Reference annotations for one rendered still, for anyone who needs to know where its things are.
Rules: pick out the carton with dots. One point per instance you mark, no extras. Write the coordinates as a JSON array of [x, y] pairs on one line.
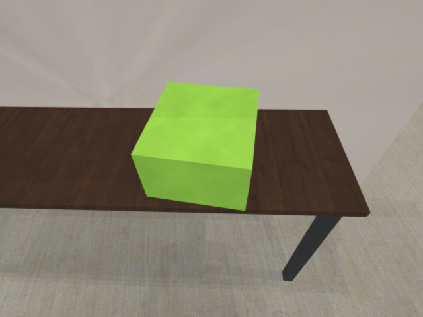
[[198, 145]]

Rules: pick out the table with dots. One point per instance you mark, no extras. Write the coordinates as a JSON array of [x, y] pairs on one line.
[[80, 159]]

